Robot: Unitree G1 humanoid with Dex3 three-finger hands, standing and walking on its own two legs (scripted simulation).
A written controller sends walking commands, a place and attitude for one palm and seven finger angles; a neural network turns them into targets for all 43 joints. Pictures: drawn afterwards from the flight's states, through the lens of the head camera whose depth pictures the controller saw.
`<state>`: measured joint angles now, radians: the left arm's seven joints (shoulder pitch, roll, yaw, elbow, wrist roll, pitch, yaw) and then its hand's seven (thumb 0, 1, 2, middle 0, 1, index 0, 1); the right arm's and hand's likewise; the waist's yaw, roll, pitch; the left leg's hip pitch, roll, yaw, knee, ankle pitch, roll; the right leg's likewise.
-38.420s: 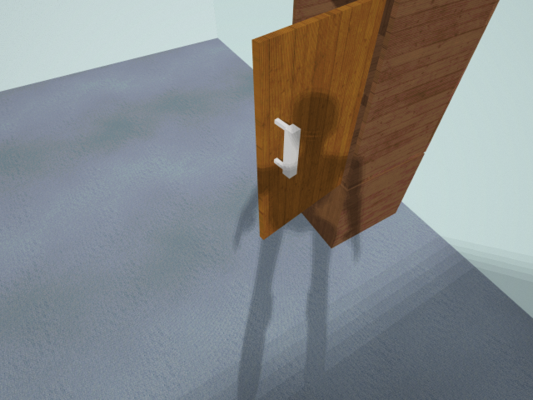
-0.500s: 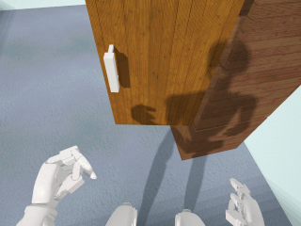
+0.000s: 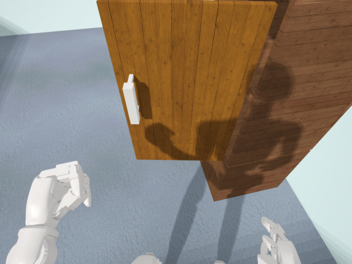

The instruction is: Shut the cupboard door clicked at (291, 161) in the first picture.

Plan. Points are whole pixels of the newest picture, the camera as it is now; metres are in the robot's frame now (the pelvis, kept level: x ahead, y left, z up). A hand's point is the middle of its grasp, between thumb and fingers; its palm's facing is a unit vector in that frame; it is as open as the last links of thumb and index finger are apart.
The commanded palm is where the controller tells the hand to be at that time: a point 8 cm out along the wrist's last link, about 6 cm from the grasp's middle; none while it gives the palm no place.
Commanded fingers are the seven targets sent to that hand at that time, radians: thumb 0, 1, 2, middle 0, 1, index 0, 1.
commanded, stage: raise the hand and make a fist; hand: left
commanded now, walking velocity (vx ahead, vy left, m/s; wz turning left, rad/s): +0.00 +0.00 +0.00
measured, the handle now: (133, 99) +0.51 +0.16 +0.07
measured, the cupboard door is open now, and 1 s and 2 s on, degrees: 77 77 77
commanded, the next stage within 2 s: bring the fist close to the handle in 0.34 s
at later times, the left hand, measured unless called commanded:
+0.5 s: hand (106, 203) +0.22 +0.16 +0.07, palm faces +0.00 -1.00 -0.04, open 3.1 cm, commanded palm +0.21 +0.22 +0.08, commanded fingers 0.00 0.90 0.90 -1.30 -1.50 -1.30 -1.50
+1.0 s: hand (125, 154) +0.32 +0.14 +0.09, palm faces +0.03 -1.00 -0.02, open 3.1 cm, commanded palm +0.30 +0.19 +0.08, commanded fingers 0.00 0.90 0.90 -1.30 -1.50 -1.30 -1.50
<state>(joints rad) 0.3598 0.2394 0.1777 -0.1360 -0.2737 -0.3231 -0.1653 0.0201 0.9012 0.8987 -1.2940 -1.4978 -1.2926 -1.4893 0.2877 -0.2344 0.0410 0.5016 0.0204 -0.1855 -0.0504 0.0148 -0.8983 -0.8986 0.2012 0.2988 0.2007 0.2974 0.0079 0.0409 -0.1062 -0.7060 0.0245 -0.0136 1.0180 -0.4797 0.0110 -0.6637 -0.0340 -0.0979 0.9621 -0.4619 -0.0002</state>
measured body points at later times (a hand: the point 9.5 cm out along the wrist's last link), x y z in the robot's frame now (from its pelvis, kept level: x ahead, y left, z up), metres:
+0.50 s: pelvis +0.00 -0.02 +0.00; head +0.04 -0.03 +0.45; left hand +0.22 +0.21 +0.07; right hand +0.17 -0.25 -0.07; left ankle +0.02 +0.11 -0.68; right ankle +0.01 -0.12 -0.68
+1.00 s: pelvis +0.00 -0.01 +0.01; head +0.05 -0.02 +0.45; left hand +0.31 +0.19 +0.09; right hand +0.14 -0.25 -0.09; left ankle +0.02 +0.11 -0.68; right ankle +0.01 -0.12 -0.68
